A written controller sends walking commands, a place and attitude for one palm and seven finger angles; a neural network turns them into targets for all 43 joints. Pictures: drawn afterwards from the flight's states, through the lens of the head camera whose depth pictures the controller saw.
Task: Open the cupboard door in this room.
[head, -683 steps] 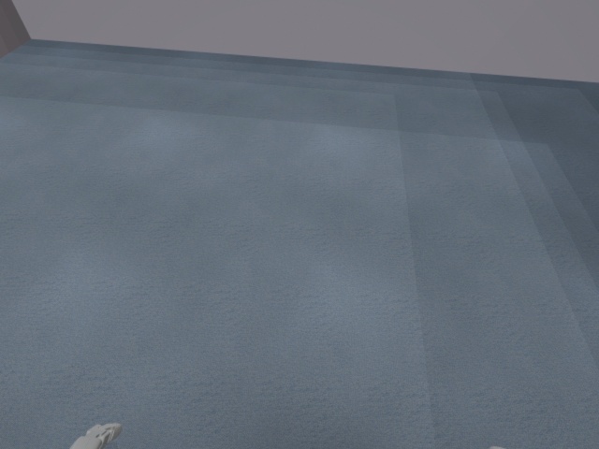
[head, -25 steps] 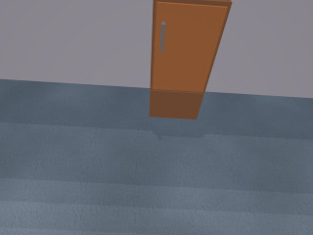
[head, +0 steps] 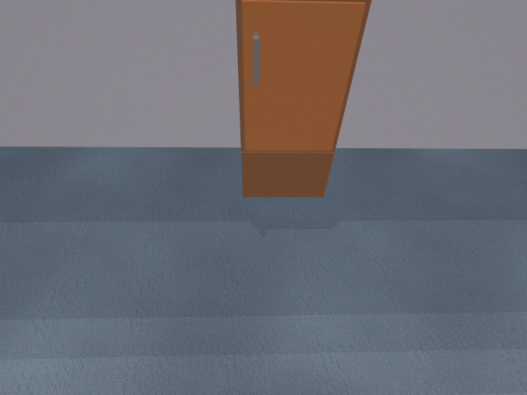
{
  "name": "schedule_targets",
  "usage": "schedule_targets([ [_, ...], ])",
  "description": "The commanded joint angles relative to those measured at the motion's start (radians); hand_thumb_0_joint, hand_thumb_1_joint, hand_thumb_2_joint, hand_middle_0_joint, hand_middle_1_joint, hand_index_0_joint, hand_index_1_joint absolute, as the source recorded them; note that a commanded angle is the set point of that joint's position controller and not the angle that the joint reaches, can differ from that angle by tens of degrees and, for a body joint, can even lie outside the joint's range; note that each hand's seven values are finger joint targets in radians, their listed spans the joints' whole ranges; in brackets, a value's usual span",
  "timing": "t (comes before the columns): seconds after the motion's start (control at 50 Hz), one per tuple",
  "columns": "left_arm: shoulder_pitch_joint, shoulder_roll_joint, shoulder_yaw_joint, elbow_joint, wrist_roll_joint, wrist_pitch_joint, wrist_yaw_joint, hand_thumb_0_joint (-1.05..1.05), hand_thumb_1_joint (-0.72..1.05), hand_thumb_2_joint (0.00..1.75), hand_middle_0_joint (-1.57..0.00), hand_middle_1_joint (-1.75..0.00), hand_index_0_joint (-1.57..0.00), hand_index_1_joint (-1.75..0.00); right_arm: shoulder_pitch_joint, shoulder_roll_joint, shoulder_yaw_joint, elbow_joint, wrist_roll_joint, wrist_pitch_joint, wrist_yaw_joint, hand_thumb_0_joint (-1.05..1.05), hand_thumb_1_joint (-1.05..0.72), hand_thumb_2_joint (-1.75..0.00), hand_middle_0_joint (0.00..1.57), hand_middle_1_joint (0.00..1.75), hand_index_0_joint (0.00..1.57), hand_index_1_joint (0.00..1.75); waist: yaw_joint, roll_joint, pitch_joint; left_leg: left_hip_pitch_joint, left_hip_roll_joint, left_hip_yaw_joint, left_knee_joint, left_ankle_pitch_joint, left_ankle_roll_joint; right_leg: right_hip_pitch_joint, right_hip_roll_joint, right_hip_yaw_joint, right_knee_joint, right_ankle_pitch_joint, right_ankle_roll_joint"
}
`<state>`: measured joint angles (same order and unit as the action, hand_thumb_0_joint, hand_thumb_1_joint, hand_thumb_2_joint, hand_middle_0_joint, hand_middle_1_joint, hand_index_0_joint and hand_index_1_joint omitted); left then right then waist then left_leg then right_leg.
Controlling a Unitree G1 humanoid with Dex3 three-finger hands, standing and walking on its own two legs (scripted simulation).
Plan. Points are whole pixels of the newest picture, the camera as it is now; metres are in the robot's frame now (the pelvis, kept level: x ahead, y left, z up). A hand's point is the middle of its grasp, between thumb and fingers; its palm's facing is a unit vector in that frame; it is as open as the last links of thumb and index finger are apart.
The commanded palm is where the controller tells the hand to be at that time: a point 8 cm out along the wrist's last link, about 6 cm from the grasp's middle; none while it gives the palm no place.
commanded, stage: look at it before walking up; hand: left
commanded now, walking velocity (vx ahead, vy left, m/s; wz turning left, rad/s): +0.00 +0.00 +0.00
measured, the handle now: (255, 59) +1.14 +0.09 -0.01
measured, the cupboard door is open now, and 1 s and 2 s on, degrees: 0 0 0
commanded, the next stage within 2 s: walk to a spot facing it in 0.58 s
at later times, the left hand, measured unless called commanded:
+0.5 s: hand out of the picture -0.03 +0.15 -0.18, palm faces +0.04 -0.99 -0.16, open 7.4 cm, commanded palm none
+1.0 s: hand out of the picture +0.04 +0.15 -0.17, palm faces -0.07 -0.97 -0.23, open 7.4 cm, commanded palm none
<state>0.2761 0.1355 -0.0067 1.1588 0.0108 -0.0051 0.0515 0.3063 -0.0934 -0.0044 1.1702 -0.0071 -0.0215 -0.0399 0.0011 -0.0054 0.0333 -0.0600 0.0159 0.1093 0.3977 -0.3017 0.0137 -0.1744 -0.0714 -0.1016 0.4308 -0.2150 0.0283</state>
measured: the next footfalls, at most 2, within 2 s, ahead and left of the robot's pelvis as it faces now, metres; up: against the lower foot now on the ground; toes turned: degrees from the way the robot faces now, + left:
left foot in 1.60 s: +0.43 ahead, -0.04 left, +0.00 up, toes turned -13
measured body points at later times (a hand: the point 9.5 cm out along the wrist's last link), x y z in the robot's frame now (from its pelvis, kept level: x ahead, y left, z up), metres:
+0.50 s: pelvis -0.01 -0.01 +0.00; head +0.00 +0.00 +0.45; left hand -0.03 +0.20 -0.16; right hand -0.03 -0.22 -0.16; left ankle -0.05 +0.10 -0.74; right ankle +0.01 -0.13 -0.74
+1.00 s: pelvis +0.02 -0.04 -0.01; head +0.04 -0.08 +0.44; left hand +0.05 +0.20 -0.15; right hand -0.03 -0.26 -0.18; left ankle -0.05 +0.10 -0.74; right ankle +0.04 -0.14 -0.72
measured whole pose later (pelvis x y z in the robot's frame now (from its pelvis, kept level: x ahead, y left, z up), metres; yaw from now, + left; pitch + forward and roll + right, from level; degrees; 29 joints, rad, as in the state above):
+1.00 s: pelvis +0.02 -0.04 -0.01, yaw -7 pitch -1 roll +2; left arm 0.30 0.15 0.06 1.07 0.03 0.04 -0.02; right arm 0.34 -0.17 -0.06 1.10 -0.03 -0.02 -0.03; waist -0.01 0.04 0.05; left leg -0.04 0.08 0.22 0.46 -0.39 -0.04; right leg -0.39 -0.07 -0.11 0.80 -0.43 0.00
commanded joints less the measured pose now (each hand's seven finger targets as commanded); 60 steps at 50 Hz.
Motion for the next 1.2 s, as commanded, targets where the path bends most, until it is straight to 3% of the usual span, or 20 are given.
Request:
schedule_targets([
  [0.0, 0.088, 0.073, 0.012, -0.014, -0.005, -0.010, -0.002, 0.00, 0.90, 0.90, -0.20, -0.30, -0.20, -0.30, 0.091, -0.098, -0.013, -0.010, 0.001, -0.011, -0.003, 0.00, -0.90, -0.90, 0.20, 0.30, 0.20, 0.30, 0.009, 0.019, 0.066, -0.110, 0.121, -0.088, -0.087, 0.287, 0.002, 0.026, -0.068, 0.064, -0.039, 0.200, -0.028],
  [0.2, 0.084, 0.078, 0.015, -0.023, -0.004, -0.014, -0.004, 0.00, 0.90, 0.90, -0.20, -0.30, -0.20, -0.30, 0.097, -0.103, -0.018, -0.013, 0.001, -0.013, -0.002, 0.00, -0.90, -0.90, 0.20, 0.30, 0.20, 0.30, 0.004, 0.006, 0.041, -0.085, 0.119, -0.086, -0.083, 0.285, 0.004, 0.029, -0.067, 0.069, -0.042, 0.215, -0.033],
  [0.5, 0.087, 0.087, 0.017, -0.021, -0.001, -0.016, -0.007, 0.00, 0.90, 0.90, -0.20, -0.30, -0.20, -0.30, 0.079, -0.118, -0.020, -0.025, 0.002, -0.009, 0.000, 0.00, -0.90, -0.90, 0.20, 0.30, 0.20, 0.30, 0.004, 0.015, 0.081, -0.108, 0.112, -0.092, -0.102, 0.160, 0.006, -0.003, -0.063, 0.078, -0.077, 0.124, -0.036],
  [0.66, 0.073, 0.111, 0.024, -0.033, 0.001, -0.022, -0.009, 0.00, 0.90, 0.90, -0.20, -0.30, -0.20, -0.30, 0.062, -0.146, -0.028, -0.035, 0.002, -0.013, 0.001, 0.00, -0.90, -0.90, 0.20, 0.30, 0.20, 0.30, 0.004, 0.008, 0.048, -0.092, 0.117, -0.093, -0.095, 0.175, 0.009, 0.007, -0.065, 0.080, -0.074, 0.143, -0.042],
  [0.7, 0.073, 0.081, 0.023, -0.025, 0.000, -0.015, -0.012, 0.00, 0.90, 0.90, -0.20, -0.30, -0.20, -0.30, 0.082, -0.119, -0.026, -0.025, -0.004, -0.009, -0.002, 0.00, -0.90, -0.90, 0.20, 0.30, 0.20, 0.30, -0.003, 0.018, 0.043, -0.075, 0.120, -0.070, -0.079, 0.122, 0.001, -0.016, -0.053, 0.092, -0.068, 0.110, -0.042],
  [0.76, 0.043, 0.090, 0.042, -0.053, 0.009, 0.008, -0.030, 0.00, 0.90, 0.90, -0.20, -0.30, -0.20, -0.30, 0.085, -0.155, -0.045, -0.043, -0.009, 0.008, -0.003, 0.00, -0.90, -0.90, 0.20, 0.30, 0.20, 0.30, -0.010, 0.079, 0.108, -0.099, 0.172, -0.108, -0.122, -0.200, 0.024, -0.150, -0.001, 0.075, 0.021, -0.149, -0.046],
  [0.8, 0.013, 0.075, 0.053, -0.094, 0.019, 0.020, -0.046, 0.00, 0.90, 0.90, -0.20, -0.30, -0.20, -0.30, 0.082, -0.207, -0.066, -0.070, -0.014, 0.014, -0.003, 0.00, -0.90, -0.90, 0.20, 0.30, 0.20, 0.30, -0.022, 0.179, 0.165, -0.130, 0.278, -0.213, -0.214, -0.395, 0.081, -0.265, 0.055, 0.005, 0.230, -0.191, -0.036],
  [0.82, -0.020, 0.074, 0.061, -0.119, 0.022, 0.026, -0.051, 0.00, 0.90, 0.90, -0.20, -0.30, -0.20, -0.30, 0.085, -0.225, -0.075, -0.080, -0.015, 0.011, -0.003, 0.00, -0.90, -0.90, 0.20, 0.30, 0.20, 0.30, -0.032, 0.220, 0.185, -0.126, 0.340, -0.265, -0.258, -0.418, 0.120, -0.334, 0.042, -0.003, 0.384, -0.221, -0.035],
  [0.84, -0.050, 0.073, 0.066, -0.148, 0.023, 0.027, -0.057, 0.00, 0.90, 0.90, -0.20, -0.30, -0.20, -0.30, 0.089, -0.228, -0.080, -0.087, -0.017, 0.003, -0.001, 0.00, -0.90, -0.90, 0.20, 0.30, 0.20, 0.30, -0.037, 0.205, 0.205, -0.091, 0.379, -0.287, -0.275, -0.362, 0.155, -0.423, 0.009, 0.023, 0.467, -0.254, -0.034],
  [0.88, -0.095, 0.067, 0.075, -0.185, 0.022, 0.017, -0.069, 0.00, 0.90, 0.90, -0.20, -0.30, -0.20, -0.30, 0.100, -0.229, -0.083, -0.092, -0.022, -0.010, 0.002, 0.00, -0.90, -0.90, 0.20, 0.30, 0.20, 0.30, -0.042, 0.140, 0.201, -0.031, 0.394, -0.240, -0.249, -0.224, 0.165, -0.484, -0.033, 0.041, 0.480, -0.248, -0.031],
  [0.94, -0.069, 0.058, 0.080, -0.203, 0.016, 0.004, -0.082, 0.00, 0.90, 0.90, -0.20, -0.30, -0.20, -0.30, 0.044, -0.243, -0.089, -0.117, -0.028, -0.020, 0.006, 0.00, -0.90, -0.90, 0.20, 0.30, 0.20, 0.30, -0.012, 0.119, 0.131, -0.035, 0.380, -0.118, -0.157, -0.032, 0.132, -0.348, -0.043, 0.015, 0.357, -0.234, -0.028],
  [0.98, 0.079, 0.069, 0.090, -0.164, 0.016, -0.003, -0.086, 0.00, 0.90, 0.90, -0.20, -0.30, -0.20, -0.30, -0.018, -0.255, -0.091, -0.136, -0.027, -0.019, 0.010, 0.00, -0.90, -0.90, 0.20, 0.30, 0.20, 0.30, 0.065, 0.053, 0.051, -0.135, 0.315, -0.003, 0.027, -0.003, 0.075, -0.085, 0.012, -0.037, 0.202, -0.128, -0.038],
  [1.0, 0.234, 0.114, 0.099, -0.114, 0.018, -0.012, -0.082, 0.00, 0.90, 0.90, -0.20, -0.30, -0.20, -0.30, -0.047, -0.254, -0.089, -0.152, -0.019, -0.019, 0.017, 0.00, -0.90, -0.90, 0.20, 0.30, 0.20, 0.30, 0.139, -0.072, -0.014, -0.210, 0.240, 0.073, 0.264, 0.048, 0.035, 0.100, 0.041, -0.032, 0.092, -0.068, -0.050],
  [1.02, 0.346, 0.239, 0.118, -0.085, 0.024, -0.028, -0.065, 0.00, 0.90, 0.90, -0.20, -0.30, -0.20, -0.30, -0.067, -0.192, -0.075, -0.197, -0.003, -0.020, 0.028, 0.00, -0.90, -0.90, 0.20, 0.30, 0.20, 0.30, 0.180, -0.390, -0.048, -0.479, 0.113, 0.138, 0.604, -0.154, -0.024, 0.258, -0.180, 0.357, -0.094, -0.189, -0.134],
  [1.04, 0.363, 0.283, 0.122, -0.082, 0.003, -0.029, -0.048, 0.00, 0.90, 0.90, -0.20, -0.30, -0.20, -0.30, -0.149, -0.169, -0.065, -0.259, -0.006, -0.021, 0.036, 0.00, -0.90, -0.90, 0.20, 0.30, 0.20, 0.30, 0.171, -0.416, -0.019, -0.640, 0.032, 0.036, 0.803, -0.311, -0.043, 0.245, -0.309, 0.693, -0.234, -0.116, -0.207],
  [1.06, 0.300, 0.282, 0.127, -0.107, -0.005, -0.031, -0.037, 0.00, 0.90, 0.90, -0.20, -0.30, -0.20, -0.30, -0.162, -0.192, -0.073, -0.261, -0.007, -0.017, 0.037, 0.00, -0.90, -0.90, 0.20, 0.30, 0.20, 0.30, 0.137, -0.283, 0.018, -0.662, 0.084, -0.060, 0.876, -0.235, -0.035, 0.190, -0.334, 0.697, -0.249, -0.210, -0.250],
  [1.08, 0.225, 0.257, 0.123, -0.132, -0.003, -0.038, -0.039, 0.00, 0.90, 0.90, -0.20, -0.30, -0.20, -0.30, -0.199, -0.189, -0.077, -0.256, -0.008, -0.019, 0.042, 0.00, -0.90, -0.90, 0.20, 0.30, 0.20, 0.30, 0.123, -0.200, 0.067, -0.673, 0.116, -0.085, 0.909, -0.136, -0.032, 0.091, -0.306, 0.666, -0.260, -0.309, -0.245],
  [1.1, 0.161, 0.232, 0.111, -0.148, -0.001, -0.042, -0.040, 0.00, 0.90, 0.90, -0.20, -0.30, -0.20, -0.30, -0.201, -0.191, -0.080, -0.254, -0.015, -0.019, 0.045, 0.00, -0.90, -0.90, 0.20, 0.30, 0.20, 0.30, 0.087, -0.120, 0.093, -0.658, 0.134, -0.102, 0.901, -0.072, -0.036, 0.020, -0.292, 0.633, -0.260, -0.356, -0.239],
  [1.12, 0.112, 0.200, 0.101, -0.165, 0.003, -0.047, -0.039, 0.00, 0.90, 0.90, -0.20, -0.30, -0.20, -0.30, -0.175, -0.189, -0.083, -0.234, -0.020, -0.017, 0.049, 0.00, -0.90, -0.90, 0.20, 0.30, 0.20, 0.30, 0.056, -0.027, 0.079, -0.611, 0.144, -0.108, 0.867, -0.009, -0.041, -0.011, -0.260, 0.549, -0.249, -0.306, -0.217],
  [1.18, 0.108, 0.189, 0.088, -0.162, 0.007, -0.065, -0.044, 0.00, 0.90, 0.90, -0.20, -0.30, -0.20, -0.30, -0.110, -0.168, -0.079, -0.206, -0.026, -0.001, 0.056, 0.00, -0.90, -0.90, 0.20, 0.30, 0.20, 0.30, 0.012, -0.025, 0.025, -0.562, 0.132, -0.087, 0.801, 0.098, -0.068, -0.009, -0.170, 0.367, -0.230, -0.056, -0.166],
])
